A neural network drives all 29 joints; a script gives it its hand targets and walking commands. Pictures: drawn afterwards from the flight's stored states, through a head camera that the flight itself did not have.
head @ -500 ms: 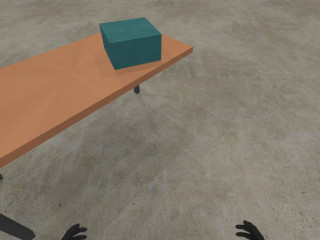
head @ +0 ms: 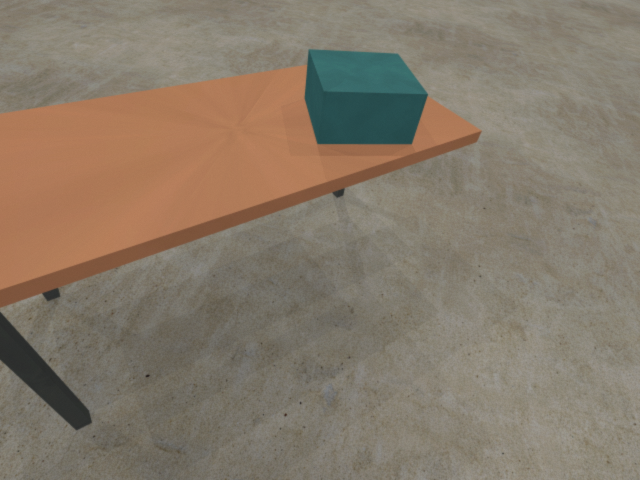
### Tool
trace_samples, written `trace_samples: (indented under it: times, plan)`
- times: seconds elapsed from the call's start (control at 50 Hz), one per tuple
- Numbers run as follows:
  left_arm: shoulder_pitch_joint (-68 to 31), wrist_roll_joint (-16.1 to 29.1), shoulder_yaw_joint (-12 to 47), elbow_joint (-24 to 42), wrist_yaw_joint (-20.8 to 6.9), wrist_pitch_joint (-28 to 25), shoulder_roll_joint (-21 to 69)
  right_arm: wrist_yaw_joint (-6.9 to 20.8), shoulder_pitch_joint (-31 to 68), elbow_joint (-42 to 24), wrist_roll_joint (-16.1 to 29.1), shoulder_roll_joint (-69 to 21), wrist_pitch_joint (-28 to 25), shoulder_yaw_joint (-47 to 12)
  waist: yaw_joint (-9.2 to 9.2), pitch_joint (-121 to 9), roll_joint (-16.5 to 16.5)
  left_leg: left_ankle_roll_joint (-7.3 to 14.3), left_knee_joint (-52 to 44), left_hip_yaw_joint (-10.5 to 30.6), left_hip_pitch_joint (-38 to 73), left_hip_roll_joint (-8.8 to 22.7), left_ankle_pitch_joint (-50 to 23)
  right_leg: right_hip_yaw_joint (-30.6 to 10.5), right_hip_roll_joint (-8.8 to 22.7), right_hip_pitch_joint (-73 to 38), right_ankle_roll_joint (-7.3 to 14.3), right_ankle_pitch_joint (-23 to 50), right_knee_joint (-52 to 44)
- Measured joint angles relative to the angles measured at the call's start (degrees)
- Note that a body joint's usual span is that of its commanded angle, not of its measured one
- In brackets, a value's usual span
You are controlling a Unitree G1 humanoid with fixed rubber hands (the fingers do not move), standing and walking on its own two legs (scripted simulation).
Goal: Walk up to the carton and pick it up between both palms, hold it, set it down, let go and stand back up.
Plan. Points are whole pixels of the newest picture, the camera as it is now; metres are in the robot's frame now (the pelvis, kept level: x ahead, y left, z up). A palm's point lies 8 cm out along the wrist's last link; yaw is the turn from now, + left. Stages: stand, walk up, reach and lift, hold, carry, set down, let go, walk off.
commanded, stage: walk up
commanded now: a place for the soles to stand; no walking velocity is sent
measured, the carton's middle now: (359, 96) +1.09 -0.08 -0.03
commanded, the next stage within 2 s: none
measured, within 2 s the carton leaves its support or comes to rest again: neither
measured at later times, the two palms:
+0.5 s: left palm (201, 355) +0.31 +0.19 -0.10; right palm (556, 425) +0.24 -0.36 -0.10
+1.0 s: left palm (262, 341) +0.37 +0.10 -0.14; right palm (504, 251) +0.58 -0.37 -0.08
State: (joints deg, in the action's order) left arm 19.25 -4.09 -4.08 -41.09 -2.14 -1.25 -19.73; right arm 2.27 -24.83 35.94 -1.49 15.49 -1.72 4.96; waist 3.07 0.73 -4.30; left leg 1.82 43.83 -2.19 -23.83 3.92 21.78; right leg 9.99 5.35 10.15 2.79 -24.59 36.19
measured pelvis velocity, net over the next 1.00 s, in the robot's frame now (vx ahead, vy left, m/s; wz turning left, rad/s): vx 0.39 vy -0.17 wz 0.35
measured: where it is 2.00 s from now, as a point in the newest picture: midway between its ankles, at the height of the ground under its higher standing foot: (418, 356)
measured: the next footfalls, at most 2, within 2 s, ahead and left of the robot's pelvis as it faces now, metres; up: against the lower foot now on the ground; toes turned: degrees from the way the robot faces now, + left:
left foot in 0.02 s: +0.10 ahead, +0.13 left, +0.00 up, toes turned +4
right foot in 0.52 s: +0.39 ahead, -0.22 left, +0.00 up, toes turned +5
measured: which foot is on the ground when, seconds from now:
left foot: up 0.00-0.00, down 0.02-0.52, up 0.54-0.84, down 0.86-1.00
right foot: down 0.00-0.02, up 0.04-0.50, down 0.52-0.86, up 0.88-1.00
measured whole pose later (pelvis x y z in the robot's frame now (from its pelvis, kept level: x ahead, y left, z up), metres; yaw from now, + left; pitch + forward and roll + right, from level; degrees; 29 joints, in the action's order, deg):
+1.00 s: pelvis +0.39 -0.17 -0.01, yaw +20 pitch -4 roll +1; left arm 18.0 -4.3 -1.6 -38.3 -3.1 6.4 -18.5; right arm -5.7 -18.5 35.4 -4.0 11.4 -2.2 1.7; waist 1.8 5.2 -7.3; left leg 1.5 41.9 -2.0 -21.6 0.9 17.0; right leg 4.3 3.9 29.0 -1.0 -27.6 73.5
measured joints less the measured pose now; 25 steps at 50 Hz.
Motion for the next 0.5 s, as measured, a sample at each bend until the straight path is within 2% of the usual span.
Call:
trace_samples:
  times: [0.02, 0.04, 0.08, 0.12, 0.16, 0.24, 0.32, 0.4, 0.46, 0.5]
  plan:
    - [0.5, 0.0, -0.1, -0.3, -0.2, 0.6, -0.3, -0.3, -0.5, -1.0, -0.1, 0.8, -0.7, 0.4, -0.34, -0.2, 0.0, 0.2, -2.7, -0.1, 1.4, -0.5, -0.6, 0.1, 0.9, 1.1, 0.5, -3.8, 4.1]
    - [0.7, -0.1, -0.2, -0.6, -0.3, 1.3, -0.6, -1.0, -0.5, -1.5, -0.5, 1.3, -1.2, 0.7, -1.14, 0.0, -0.6, 0.1, -1.4, -0.2, 0.8, -1.5, -2.7, -1.3, 1.6, 3.4, 0.5, -7.7, 10.9]
    - [0.5, 0.1, -0.3, -0.9, -0.7, 3.0, -1.1, -2.8, -0.3, -0.9, -1.2, 1.0, -1.1, 0.4, -2.54, 0.3, -2.1, 0.0, 1.9, -0.3, 0.5, -3.3, -1.5, -6.5, 0.4, 9.2, -0.6, -9.9, 24.6]
    - [-0.4, 0.3, 0.1, -0.3, -1.2, 4.2, -1.3, -4.3, -1.0, 0.7, -1.8, -0.2, -0.5, -0.7, -3.1, 0.2, -2.9, 0.6, 0.3, 0.2, 2.6, -3.9, -0.6, -8.2, -0.9, 14.7, -1.9, -7.2, 33.0]
    - [-1.7, 0.3, 0.5, 0.9, -1.5, 4.2, -1.2, -5.1, -2.0, 1.8, -2.2, -1.4, -0.5, -1.8, -3.35, 0.5, -3.3, 0.4, -3.4, 1.2, 5.7, -3.8, -1.6, -8.0, -0.7, 19.2, -3.1, -1.9, 35.0]
    - [-3.8, 0.4, 0.9, 3.0, -3.0, 3.6, -0.1, -4.9, -3.9, 3.6, -2.2, -3.0, -2.1, -3.2, -3.98, 0.8, -3.8, -1.1, -11.1, 3.2, 11.9, -3.6, -3.7, -9.8, 0.8, 25.2, -4.6, 8.5, 31.1]
    - [-4.7, 0.7, 1.4, 3.8, -3.7, 3.9, 1.5, -4.5, -4.8, 4.9, -2.0, -2.9, -3.1, -3.2, -4.39, 0.2, -3.2, -1.7, -15.6, 4.8, 16.2, -3.0, -3.3, -11.5, 2.2, 27.5, -5.3, 14.4, 24.3]
    - [-6.0, 0.8, 1.2, 4.4, -3.7, 3.6, 2.7, -4.6, -4.6, 5.3, -2.2, -2.3, -3.4, -2.7, -4.98, 0.7, -2.4, -3.6, -17.0, 6.5, 19.4, -1.7, -1.0, -12.1, 3.1, 26.0, -4.7, 17.0, 14.3]
    - [-6.8, 0.8, 0.8, 5.4, -3.4, 2.7, 3.1, -4.7, -4.2, 5.0, -2.5, -1.6, -2.8, -2.2, -5.33, 1.6, -1.1, -5.2, -15.8, 7.8, 21.4, 0.3, 2.4, -11.1, 2.4, 22.1, -3.6, 16.0, 7.6]
    - [-6.7, 0.8, 0.6, 6.6, -3.1, 1.6, 3.2, -4.7, -4.2, 4.3, -2.6, -0.7, -2.0, -1.9, -5.31, 2.0, 0.1, -4.8, -11.6, 9.3, 21.2, 2.0, 6.5, -9.4, 1.4, 17.5, -2.5, 15.0, 3.2]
